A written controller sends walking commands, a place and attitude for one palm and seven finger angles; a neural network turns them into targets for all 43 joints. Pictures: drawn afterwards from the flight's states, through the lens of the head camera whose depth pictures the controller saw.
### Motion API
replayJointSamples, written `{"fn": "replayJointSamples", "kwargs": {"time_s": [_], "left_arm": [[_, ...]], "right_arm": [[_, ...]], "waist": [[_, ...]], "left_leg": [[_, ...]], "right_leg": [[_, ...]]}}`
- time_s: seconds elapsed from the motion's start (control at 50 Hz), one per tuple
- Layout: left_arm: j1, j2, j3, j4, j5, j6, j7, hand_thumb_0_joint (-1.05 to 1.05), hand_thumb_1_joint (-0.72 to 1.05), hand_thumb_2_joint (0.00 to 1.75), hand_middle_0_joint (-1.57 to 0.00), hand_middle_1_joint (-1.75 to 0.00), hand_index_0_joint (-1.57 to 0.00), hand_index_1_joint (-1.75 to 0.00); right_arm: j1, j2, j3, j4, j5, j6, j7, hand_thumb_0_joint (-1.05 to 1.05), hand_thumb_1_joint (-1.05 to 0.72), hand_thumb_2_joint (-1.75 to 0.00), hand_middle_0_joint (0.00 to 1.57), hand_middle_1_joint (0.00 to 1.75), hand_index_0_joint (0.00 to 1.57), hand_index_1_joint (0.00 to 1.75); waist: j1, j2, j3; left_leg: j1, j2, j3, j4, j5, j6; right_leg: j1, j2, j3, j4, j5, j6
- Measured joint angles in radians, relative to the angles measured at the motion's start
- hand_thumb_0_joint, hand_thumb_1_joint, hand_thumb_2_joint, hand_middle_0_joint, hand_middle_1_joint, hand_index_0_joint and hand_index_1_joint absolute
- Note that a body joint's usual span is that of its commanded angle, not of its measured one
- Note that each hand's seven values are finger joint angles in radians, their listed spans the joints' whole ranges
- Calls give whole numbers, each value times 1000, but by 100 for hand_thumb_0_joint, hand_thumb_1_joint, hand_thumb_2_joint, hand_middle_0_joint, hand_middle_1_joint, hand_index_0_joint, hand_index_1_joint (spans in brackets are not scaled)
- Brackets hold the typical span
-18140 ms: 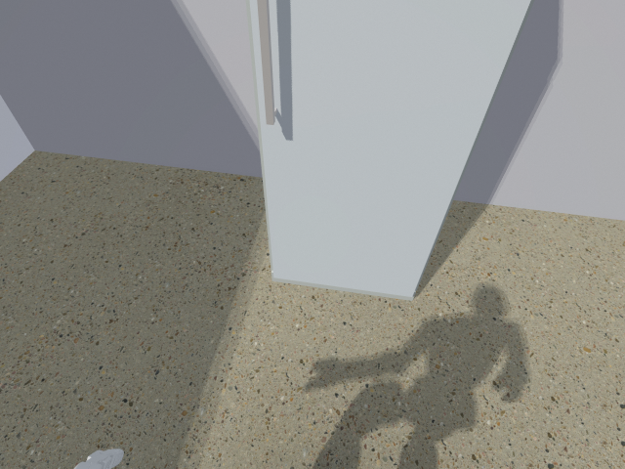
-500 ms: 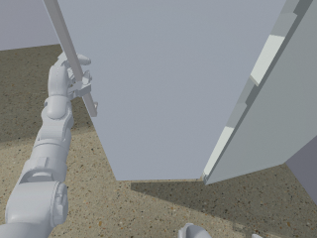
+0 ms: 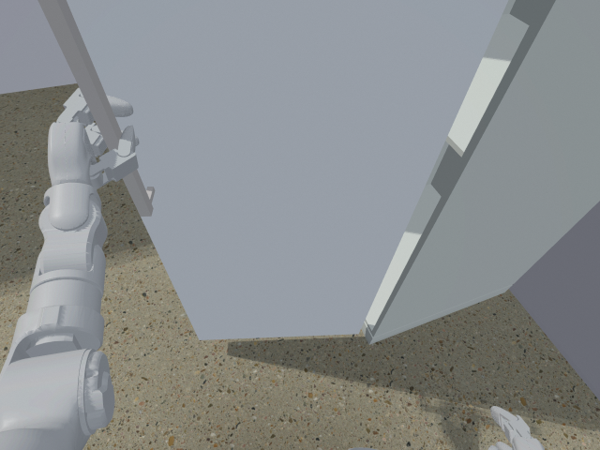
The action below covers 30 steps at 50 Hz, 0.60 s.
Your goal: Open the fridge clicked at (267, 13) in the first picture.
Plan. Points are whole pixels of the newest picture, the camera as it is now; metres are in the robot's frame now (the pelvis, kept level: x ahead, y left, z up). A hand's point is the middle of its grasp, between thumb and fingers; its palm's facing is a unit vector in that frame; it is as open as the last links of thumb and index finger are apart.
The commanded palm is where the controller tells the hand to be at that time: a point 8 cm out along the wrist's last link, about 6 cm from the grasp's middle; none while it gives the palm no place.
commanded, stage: stop walking and hold the door back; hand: left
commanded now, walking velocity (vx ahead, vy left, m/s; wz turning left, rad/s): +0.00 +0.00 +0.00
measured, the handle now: (102, 93) +0.49 +0.24 +0.21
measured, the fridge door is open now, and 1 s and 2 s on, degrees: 72 76 76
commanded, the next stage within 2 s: loosen the grip on the handle in 0.24 s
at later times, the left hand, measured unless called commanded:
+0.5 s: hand (115, 161) +0.42 +0.22 +0.16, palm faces +0.22 -0.96 -0.17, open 6.8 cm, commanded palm +0.38 +0.26 +0.15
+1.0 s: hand (132, 187) +0.40 +0.21 +0.13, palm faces +0.23 -0.95 -0.22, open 14.4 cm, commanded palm +0.37 +0.26 +0.14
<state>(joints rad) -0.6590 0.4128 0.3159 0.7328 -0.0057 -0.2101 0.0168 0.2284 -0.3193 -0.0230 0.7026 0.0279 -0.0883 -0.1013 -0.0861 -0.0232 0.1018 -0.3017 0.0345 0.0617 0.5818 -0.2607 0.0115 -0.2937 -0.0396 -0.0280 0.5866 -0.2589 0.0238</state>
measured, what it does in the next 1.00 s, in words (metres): stands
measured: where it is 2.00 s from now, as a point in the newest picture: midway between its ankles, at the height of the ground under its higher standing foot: outside the picture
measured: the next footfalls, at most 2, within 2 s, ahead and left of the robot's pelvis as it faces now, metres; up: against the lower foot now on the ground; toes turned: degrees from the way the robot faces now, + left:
none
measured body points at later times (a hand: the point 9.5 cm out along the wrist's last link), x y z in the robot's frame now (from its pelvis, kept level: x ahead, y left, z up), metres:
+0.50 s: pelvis -0.02 +0.00 +0.00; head +0.00 +0.00 +0.45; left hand +0.40 +0.27 +0.17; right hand +0.10 -0.26 -0.09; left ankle +0.04 +0.11 -0.73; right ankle -0.01 -0.12 -0.73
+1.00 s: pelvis -0.03 +0.00 -0.01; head -0.01 +0.00 +0.44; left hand +0.39 +0.26 +0.15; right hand +0.02 -0.27 -0.12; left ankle +0.04 +0.10 -0.73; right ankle -0.01 -0.12 -0.73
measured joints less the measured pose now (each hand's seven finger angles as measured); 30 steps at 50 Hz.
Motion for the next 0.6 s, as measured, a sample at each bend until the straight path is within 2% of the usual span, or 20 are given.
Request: {"fn": "replayJointSamples", "kwargs": {"time_s": [0.04,0.1,0.14,0.18,0.24,0.34,0.38,0.4,0.44,0.46,0.5,0.6], "left_arm": [[39,-10,-27,-72,-6,0,7,-2,69,78,-45,-140,-44,-139],[71,-21,-60,-150,-5,7,10,-1,70,78,-45,-140,-41,-138],[89,-22,-74,-195,-7,17,12,-2,70,78,-45,-140,-40,-138],[102,-15,-80,-223,-9,23,14,-3,70,77,-45,-140,-39,-139],[123,-22,-73,-235,-14,26,22,-4,69,77,-45,-140,-39,-139],[95,-30,-91,-160,-20,34,20,-6,69,79,-45,-141,-41,-140],[20,-27,-57,-75,54,46,-39,-8,65,79,-45,-141,-42,-140],[-26,-20,-52,-13,72,63,-60,-8,62,79,-45,-141,-42,-140],[-72,-16,-9,67,58,82,-84,-8,57,78,-45,-141,-43,-140],[-65,-11,15,70,42,72,-85,-7,55,76,-45,-140,-43,-140],[-49,1,19,76,35,50,-64,-6,48,73,-45,-140,-40,-137],[-32,12,-1,87,56,-36,-16,-2,16,56,-44,-140,-32,-133]], "right_arm": [[-2,19,-1,-20,-2,2,5,1,-90,-90,20,30,20,29],[-2,51,12,-44,-7,-8,17,1,-90,-90,20,30,20,29],[-5,71,28,-55,-8,-9,27,1,-90,-90,20,30,20,29],[-15,90,46,-59,-8,-4,31,1,-90,-90,20,30,20,30],[-45,105,61,-47,-3,10,27,1,-90,-90,20,30,21,30],[-49,115,78,-22,1,29,9,1,-90,-90,21,30,21,30],[-45,125,41,-4,-19,4,32,1,-90,-90,21,30,21,30],[-34,127,26,4,-25,-16,44,1,-90,-90,21,30,21,30],[-9,114,16,3,-33,-43,66,1,-90,-90,21,30,21,30],[-1,104,16,-4,-36,-46,74,1,-90,-90,21,30,21,30],[19,82,11,-22,-38,-44,86,1,-90,-90,21,30,21,30],[85,34,-1,-34,-22,-14,86,1,-90,-90,21,30,21,30]], "waist": [[19,-13,-5],[43,1,0],[59,8,1],[73,3,0],[68,41,13],[68,39,-9],[85,24,-13],[84,14,-40],[71,6,-87],[65,6,-99],[48,9,-112],[25,3,-123]], "left_leg": [[-5,2,13,-6,10,7],[-13,22,7,-22,27,7],[-24,29,6,-13,24,2],[-41,26,14,16,8,-4],[-44,36,4,24,18,1],[-37,19,2,4,23,-8],[-32,14,13,-19,41,-4],[-50,5,14,-35,60,-2],[-84,-3,11,-46,78,-2],[-91,0,15,-46,81,-2],[-110,7,19,-32,79,-2],[-169,12,9,30,66,0]], "right_leg": [[-21,8,9,51,-59,-3],[-19,39,-10,83,-138,-10],[17,47,-22,10,-95,-13],[55,42,-20,-64,-1,-18],[57,53,-31,-58,-20,-27],[49,35,-36,-37,-37,-26],[37,30,-25,-33,-27,-28],[9,23,-26,-24,-22,-32],[-28,15,-28,-21,-20,-29],[-39,17,-24,-20,-16,-28],[-58,23,-20,-9,-11,-30],[-114,26,-27,52,-24,-34]]}}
